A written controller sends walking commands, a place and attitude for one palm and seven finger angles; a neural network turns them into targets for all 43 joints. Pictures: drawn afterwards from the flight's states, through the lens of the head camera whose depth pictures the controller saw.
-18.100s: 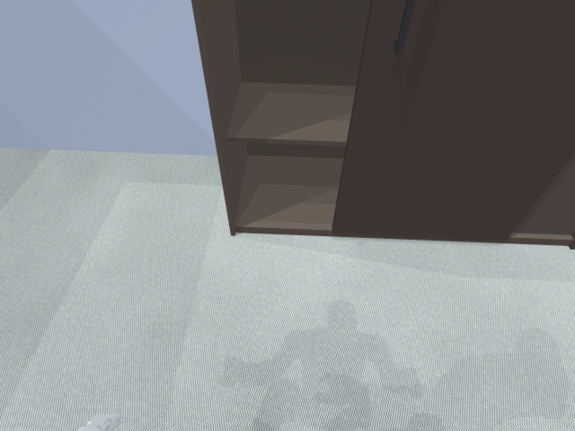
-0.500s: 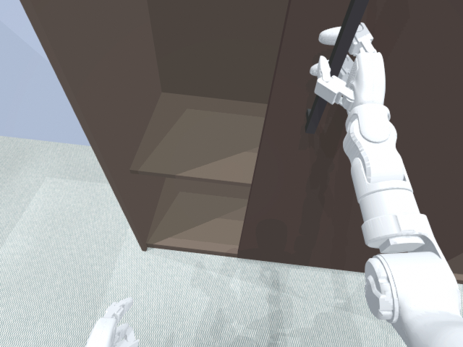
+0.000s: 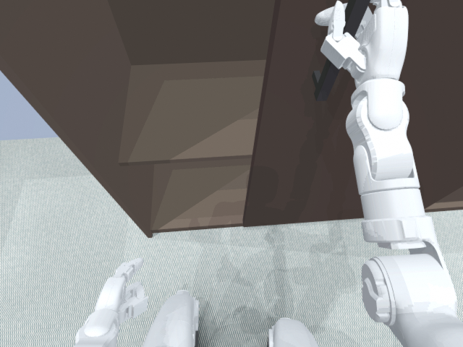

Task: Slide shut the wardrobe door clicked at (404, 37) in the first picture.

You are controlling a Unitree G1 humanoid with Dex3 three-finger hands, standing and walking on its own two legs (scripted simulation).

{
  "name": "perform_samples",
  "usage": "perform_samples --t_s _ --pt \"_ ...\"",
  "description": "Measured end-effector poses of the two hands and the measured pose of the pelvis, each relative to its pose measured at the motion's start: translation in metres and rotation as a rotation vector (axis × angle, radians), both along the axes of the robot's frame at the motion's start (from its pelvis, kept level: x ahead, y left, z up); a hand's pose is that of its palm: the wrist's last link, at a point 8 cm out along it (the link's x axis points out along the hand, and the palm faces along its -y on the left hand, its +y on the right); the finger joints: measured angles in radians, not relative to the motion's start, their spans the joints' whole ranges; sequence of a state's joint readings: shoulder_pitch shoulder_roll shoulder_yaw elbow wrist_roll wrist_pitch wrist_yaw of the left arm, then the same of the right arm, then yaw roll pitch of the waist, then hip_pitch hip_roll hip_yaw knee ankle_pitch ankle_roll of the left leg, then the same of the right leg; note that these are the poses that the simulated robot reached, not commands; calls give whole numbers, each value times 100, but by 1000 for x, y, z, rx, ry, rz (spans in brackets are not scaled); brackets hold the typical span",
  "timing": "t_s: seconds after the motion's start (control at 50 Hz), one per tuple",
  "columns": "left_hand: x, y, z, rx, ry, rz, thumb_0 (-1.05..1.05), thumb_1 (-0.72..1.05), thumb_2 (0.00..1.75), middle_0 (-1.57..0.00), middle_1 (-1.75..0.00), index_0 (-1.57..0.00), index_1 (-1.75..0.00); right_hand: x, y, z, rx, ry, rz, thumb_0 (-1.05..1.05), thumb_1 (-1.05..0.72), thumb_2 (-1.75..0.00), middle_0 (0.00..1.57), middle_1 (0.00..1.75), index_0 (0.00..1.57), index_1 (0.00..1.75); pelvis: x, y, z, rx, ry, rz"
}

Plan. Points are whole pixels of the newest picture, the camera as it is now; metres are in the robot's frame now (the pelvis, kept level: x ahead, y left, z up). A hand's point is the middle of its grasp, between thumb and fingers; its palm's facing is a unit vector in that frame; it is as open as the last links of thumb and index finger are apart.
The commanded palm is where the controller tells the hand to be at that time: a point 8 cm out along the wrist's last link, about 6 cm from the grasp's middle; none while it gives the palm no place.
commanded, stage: step sideways, sliding the door along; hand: right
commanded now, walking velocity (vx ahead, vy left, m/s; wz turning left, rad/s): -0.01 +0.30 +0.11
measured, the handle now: out of the picture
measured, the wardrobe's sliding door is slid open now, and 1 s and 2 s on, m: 0.39 0.16 0.00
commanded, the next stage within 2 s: none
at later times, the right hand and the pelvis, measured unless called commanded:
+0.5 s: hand (259, 41) +0.46 -0.03 +0.23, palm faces +0.23 +0.97 -0.07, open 6.3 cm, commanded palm +0.43 -0.02 +0.22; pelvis +0.06 +0.13 +0.01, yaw -5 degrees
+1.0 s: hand (140, 53) +0.44 +0.11 +0.22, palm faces +0.06 +0.99 -0.11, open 6.8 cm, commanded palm +0.42 +0.11 +0.23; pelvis +0.06 +0.21 +0.00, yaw -1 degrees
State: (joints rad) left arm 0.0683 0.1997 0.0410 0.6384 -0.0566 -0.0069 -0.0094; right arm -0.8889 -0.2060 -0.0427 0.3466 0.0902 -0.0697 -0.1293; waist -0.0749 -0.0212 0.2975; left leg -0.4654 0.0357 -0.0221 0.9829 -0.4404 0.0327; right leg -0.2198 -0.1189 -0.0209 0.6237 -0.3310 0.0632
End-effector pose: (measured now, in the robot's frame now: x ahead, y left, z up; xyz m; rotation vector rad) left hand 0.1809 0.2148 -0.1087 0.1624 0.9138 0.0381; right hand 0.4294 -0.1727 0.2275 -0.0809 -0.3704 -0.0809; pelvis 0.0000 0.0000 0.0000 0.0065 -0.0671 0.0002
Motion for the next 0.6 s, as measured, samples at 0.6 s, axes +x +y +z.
perform_samples --t_s 0.6 --pt "117 125 22 -10 -145 -125 1 91 90 -19 -30 -19 -30 -5 114 -6 -32 -91 -76 -4 -81 -85 48 143 12 124 70 140 2 -16 18 -65"
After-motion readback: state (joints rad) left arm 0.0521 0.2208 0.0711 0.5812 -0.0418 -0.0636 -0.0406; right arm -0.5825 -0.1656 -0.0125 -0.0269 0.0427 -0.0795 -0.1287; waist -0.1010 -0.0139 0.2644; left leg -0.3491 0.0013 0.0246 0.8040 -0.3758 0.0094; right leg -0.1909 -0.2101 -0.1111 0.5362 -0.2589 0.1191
